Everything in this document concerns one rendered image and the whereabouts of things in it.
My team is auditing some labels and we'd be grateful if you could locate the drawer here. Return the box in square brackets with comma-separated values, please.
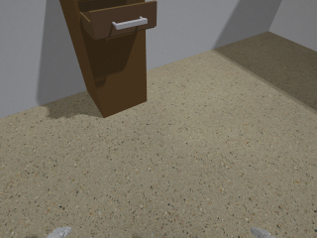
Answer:
[77, 0, 158, 41]

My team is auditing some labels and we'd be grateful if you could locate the cabinet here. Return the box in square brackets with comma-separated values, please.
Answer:
[59, 0, 148, 118]

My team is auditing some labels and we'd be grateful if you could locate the robot left hand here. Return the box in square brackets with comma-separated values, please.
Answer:
[46, 226, 72, 238]

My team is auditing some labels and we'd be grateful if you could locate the handle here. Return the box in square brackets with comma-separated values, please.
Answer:
[112, 16, 148, 30]
[106, 33, 134, 43]

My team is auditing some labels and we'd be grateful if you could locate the robot right hand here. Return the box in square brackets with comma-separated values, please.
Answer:
[250, 227, 275, 238]

